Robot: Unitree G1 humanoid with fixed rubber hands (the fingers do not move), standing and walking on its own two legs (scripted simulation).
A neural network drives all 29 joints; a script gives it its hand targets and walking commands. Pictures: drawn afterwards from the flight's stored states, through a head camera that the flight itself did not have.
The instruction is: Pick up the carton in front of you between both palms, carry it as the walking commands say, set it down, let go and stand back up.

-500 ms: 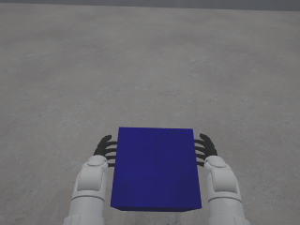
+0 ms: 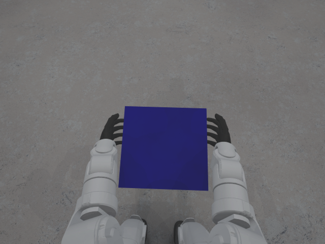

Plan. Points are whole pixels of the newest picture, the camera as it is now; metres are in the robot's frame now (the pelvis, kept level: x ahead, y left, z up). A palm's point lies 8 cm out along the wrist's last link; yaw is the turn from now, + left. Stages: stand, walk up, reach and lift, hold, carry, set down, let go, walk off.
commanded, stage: set down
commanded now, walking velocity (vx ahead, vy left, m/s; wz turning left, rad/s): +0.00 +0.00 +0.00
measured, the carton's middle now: (164, 150) +0.37 +0.01 -0.14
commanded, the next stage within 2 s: none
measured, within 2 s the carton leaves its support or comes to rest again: neither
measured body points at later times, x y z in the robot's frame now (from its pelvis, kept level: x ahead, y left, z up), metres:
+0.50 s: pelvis -0.02 +0.01 -0.13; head +0.20 +0.03 +0.26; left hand +0.42 +0.18 -0.22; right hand +0.41 -0.11 -0.20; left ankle +0.05 +0.11 -0.71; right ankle +0.05 -0.12 -0.71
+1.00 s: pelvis -0.05 +0.01 -0.26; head +0.25 +0.05 +0.08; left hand +0.45 +0.20 -0.38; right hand +0.44 -0.09 -0.37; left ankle +0.05 +0.11 -0.71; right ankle +0.05 -0.12 -0.71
